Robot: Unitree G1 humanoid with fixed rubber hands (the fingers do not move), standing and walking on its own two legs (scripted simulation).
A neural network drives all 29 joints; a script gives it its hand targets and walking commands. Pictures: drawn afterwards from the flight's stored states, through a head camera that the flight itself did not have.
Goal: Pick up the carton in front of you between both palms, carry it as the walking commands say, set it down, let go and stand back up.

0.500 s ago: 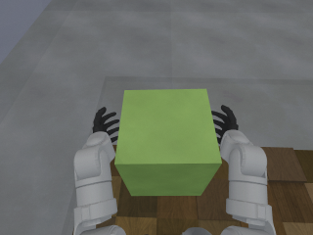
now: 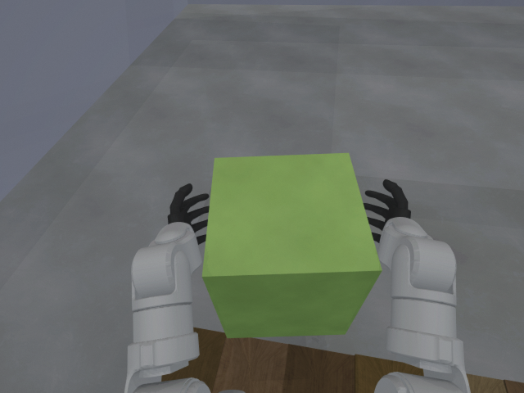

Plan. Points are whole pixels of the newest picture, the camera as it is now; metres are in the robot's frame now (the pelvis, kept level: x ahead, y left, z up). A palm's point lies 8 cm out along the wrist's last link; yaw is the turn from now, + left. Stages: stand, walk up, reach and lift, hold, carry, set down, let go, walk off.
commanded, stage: carry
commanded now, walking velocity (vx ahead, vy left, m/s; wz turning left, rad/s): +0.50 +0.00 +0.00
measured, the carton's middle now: (283, 251) +0.34 +0.01 +0.02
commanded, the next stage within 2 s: none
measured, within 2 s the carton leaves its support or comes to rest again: neither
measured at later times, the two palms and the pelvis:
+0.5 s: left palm (211, 125) +0.65 +0.18 +0.05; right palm (349, 129) +0.62 -0.12 +0.06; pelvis +0.32 +0.05 -0.01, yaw -2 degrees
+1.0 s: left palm (233, 66) +0.89 +0.16 +0.07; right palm (345, 62) +0.90 -0.14 +0.07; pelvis +0.67 +0.00 -0.03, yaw +1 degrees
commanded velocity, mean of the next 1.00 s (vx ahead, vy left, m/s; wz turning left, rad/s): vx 0.50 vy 0.00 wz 0.00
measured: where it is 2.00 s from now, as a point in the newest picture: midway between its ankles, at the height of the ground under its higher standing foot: (287, 180)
